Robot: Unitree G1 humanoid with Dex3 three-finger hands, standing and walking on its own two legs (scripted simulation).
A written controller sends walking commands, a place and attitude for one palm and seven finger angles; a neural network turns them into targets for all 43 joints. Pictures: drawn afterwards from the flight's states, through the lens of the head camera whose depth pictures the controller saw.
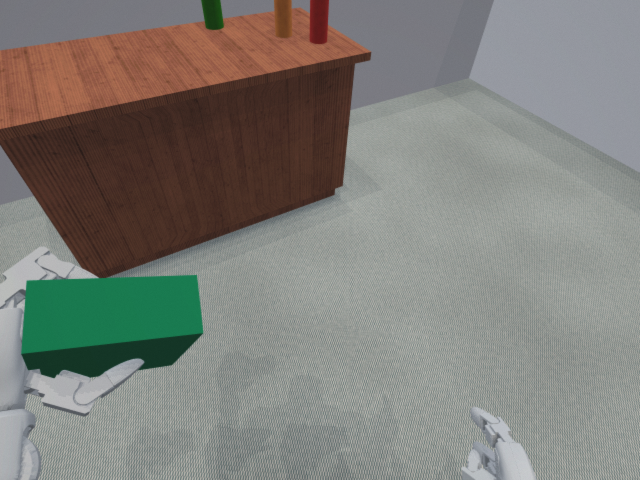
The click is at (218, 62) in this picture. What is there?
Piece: table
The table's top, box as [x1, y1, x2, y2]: [0, 8, 370, 140]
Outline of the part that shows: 370,51 328,25 327,41 323,44 311,43 309,41 309,13 301,8 292,9 292,35 287,38 280,38 275,35 274,12 272,11 223,18 224,26 221,29 217,30 207,29 204,25 204,21 0,50 0,140 364,61 370,58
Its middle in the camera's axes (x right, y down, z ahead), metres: -0.46 -0.60 +1.29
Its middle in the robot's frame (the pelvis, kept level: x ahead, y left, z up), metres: +1.34 +0.54 -0.07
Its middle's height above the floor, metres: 0.70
